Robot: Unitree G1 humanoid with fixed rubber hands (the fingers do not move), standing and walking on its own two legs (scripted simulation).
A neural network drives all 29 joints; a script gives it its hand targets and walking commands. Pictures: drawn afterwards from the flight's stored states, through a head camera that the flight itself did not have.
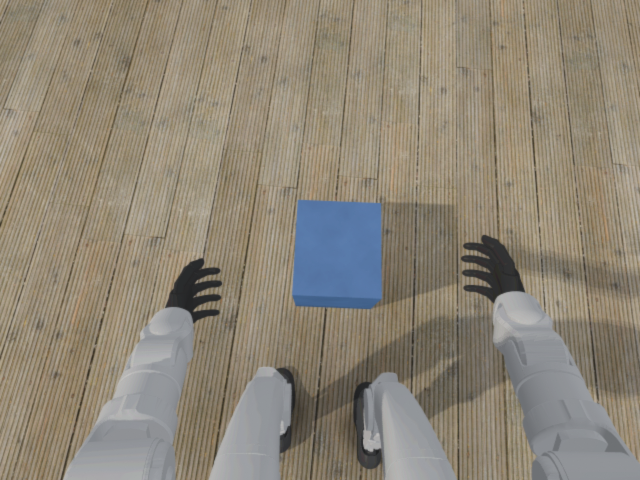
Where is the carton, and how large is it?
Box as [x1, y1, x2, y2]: [292, 200, 381, 308]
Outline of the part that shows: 298,200 292,295 295,304 305,306 370,308 381,298 380,203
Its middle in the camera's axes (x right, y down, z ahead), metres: +0.05 +0.04 +1.05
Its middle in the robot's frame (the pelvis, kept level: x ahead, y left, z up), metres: +0.51 -0.02 -0.61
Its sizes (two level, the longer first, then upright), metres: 0.245 0.213 0.196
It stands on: the floor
